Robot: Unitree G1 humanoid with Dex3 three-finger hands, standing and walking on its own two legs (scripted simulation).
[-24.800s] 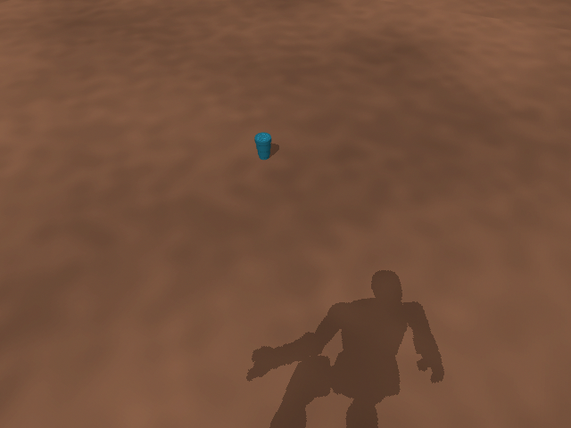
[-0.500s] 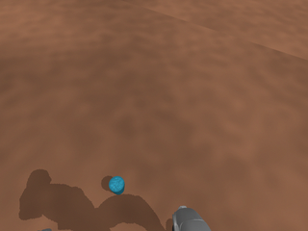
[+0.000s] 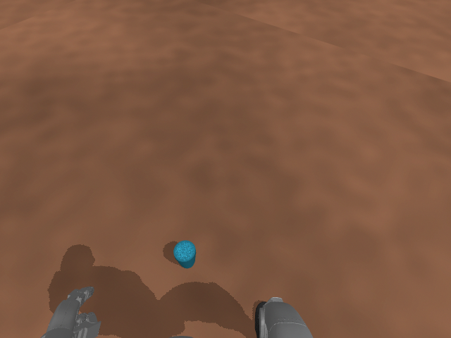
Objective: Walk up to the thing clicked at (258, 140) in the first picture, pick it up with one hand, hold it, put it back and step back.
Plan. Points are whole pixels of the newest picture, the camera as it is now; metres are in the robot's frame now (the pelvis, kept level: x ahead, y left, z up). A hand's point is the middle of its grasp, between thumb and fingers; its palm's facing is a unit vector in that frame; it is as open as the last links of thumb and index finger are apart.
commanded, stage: walk up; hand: left
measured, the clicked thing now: (186, 256) +0.48 +0.17 -0.67
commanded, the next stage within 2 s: stand in 1.14 s
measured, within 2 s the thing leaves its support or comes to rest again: neither
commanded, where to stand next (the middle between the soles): +0.09 -0.03 m, yaw -5 degrees
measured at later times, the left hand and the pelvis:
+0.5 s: hand out of the picture +0.11 +0.25 -0.10, palm faces -0.09 -0.91 -0.40, open 7.4 cm; pelvis +0.02 -0.02 +0.03, yaw -4 degrees
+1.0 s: hand (111, 327) +0.16 +0.24 -0.15, palm faces -0.12 -0.94 -0.32, open 7.4 cm; pelvis +0.02 +0.00 +0.01, yaw -5 degrees
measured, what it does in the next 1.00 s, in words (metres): steps on the spot: right foot, then left foot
